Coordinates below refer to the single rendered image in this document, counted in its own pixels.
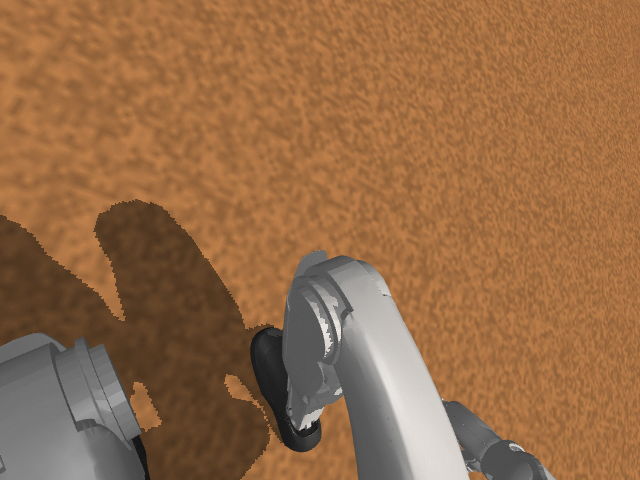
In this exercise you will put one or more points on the right robot hand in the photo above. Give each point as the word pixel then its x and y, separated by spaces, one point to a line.
pixel 472 434

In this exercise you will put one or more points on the right robot foot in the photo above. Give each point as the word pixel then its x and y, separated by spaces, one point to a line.
pixel 271 376

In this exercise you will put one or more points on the right robot arm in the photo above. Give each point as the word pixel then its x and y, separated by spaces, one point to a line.
pixel 506 460

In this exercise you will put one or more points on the left robot foot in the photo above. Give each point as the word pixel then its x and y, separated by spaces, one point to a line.
pixel 142 454

